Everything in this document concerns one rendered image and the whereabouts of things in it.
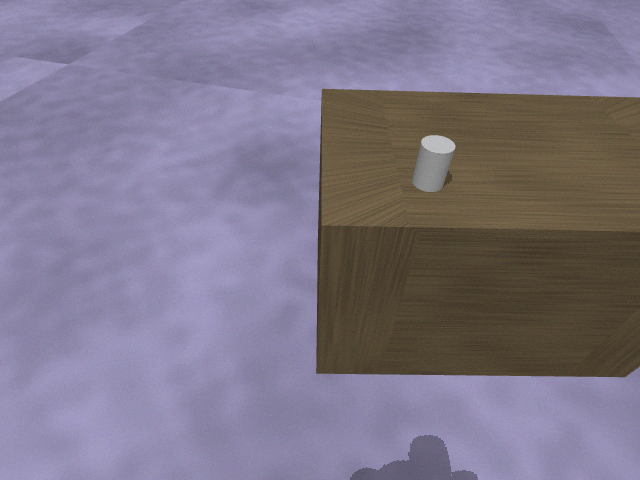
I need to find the can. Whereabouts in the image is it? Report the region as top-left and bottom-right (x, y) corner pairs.
(412, 135), (455, 192)

